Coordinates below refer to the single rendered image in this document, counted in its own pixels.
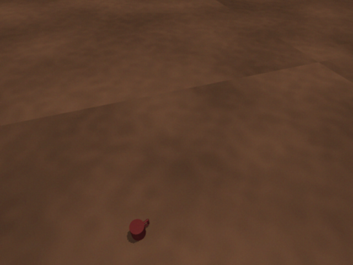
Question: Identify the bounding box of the mug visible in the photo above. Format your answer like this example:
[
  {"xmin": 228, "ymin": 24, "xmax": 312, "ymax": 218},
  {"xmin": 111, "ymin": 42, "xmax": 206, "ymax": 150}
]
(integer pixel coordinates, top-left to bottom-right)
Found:
[{"xmin": 129, "ymin": 219, "xmax": 149, "ymax": 241}]

